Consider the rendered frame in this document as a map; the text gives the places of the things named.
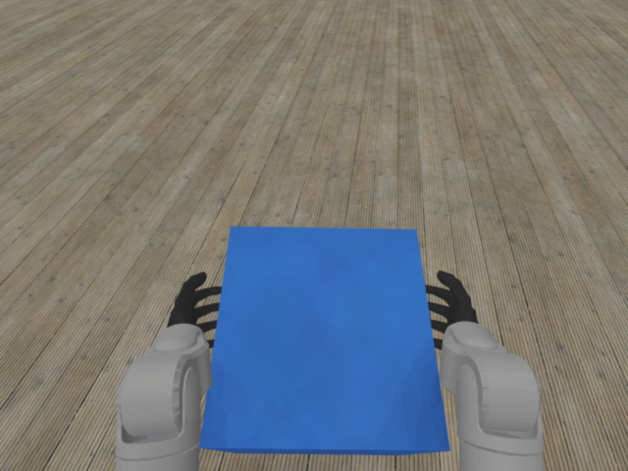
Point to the robot left hand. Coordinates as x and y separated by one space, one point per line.
184 311

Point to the carton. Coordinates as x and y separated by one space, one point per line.
324 345

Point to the left robot forearm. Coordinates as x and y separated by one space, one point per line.
159 403

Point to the robot right hand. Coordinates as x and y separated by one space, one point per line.
460 308

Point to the right robot forearm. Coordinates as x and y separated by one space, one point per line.
498 402

